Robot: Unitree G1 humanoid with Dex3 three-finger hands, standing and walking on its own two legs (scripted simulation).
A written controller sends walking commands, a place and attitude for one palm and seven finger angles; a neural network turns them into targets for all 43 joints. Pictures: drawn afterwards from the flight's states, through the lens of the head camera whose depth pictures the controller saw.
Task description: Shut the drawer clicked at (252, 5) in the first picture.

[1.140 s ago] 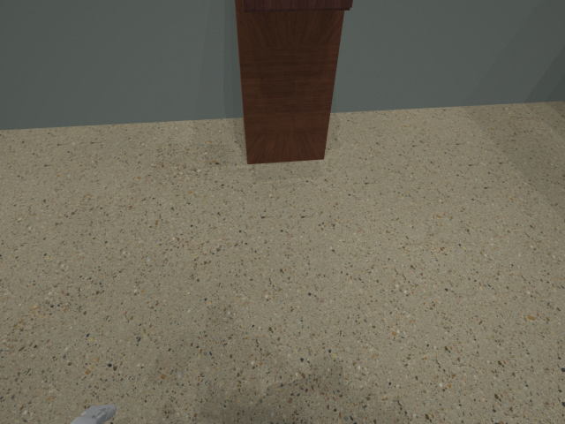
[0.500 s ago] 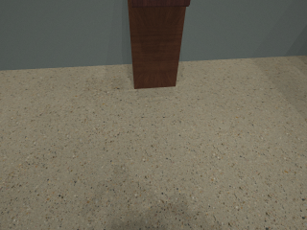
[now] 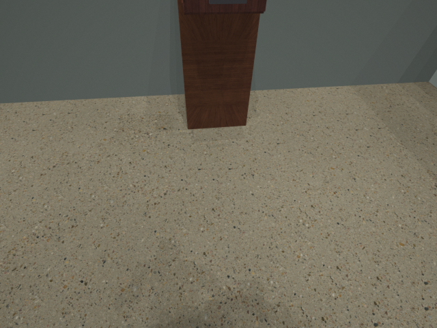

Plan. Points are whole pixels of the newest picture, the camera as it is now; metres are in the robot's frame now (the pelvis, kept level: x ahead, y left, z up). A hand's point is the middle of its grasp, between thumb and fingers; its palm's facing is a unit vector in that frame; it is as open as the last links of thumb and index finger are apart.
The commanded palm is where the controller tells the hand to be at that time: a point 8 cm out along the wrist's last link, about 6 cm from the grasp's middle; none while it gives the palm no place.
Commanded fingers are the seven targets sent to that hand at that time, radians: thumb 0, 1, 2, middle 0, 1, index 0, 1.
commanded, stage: look at it before walking up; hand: left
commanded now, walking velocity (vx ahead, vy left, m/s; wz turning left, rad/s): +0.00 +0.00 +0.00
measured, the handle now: out of the picture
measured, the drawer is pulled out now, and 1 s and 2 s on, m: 0.17 0.17 0.17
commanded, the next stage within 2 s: get within about a metre, facing it in 0.30 s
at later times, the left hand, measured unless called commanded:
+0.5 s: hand out of the picture +0.07 +0.25 -0.16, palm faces -0.02 -0.94 -0.33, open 7.4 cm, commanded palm none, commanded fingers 0.00 0.90 0.90 -0.20 -0.30 -0.20 -0.30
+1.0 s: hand (124, 317) +0.18 +0.22 -0.18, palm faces +0.04 -0.99 -0.14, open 7.4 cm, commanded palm none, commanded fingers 0.00 0.90 0.90 -0.20 -0.30 -0.20 -0.30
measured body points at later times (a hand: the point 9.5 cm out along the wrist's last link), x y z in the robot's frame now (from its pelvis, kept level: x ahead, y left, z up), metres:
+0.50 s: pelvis +0.01 +0.00 +0.00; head +0.00 +0.01 +0.45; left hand +0.07 +0.30 -0.14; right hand +0.08 -0.29 -0.13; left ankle +0.00 +0.13 -0.75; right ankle +0.00 -0.12 -0.75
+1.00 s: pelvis +0.15 +0.04 +0.00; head +0.17 +0.06 +0.44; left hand +0.18 +0.27 -0.17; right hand +0.02 -0.15 -0.14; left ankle +0.02 +0.12 -0.75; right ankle +0.23 -0.10 -0.68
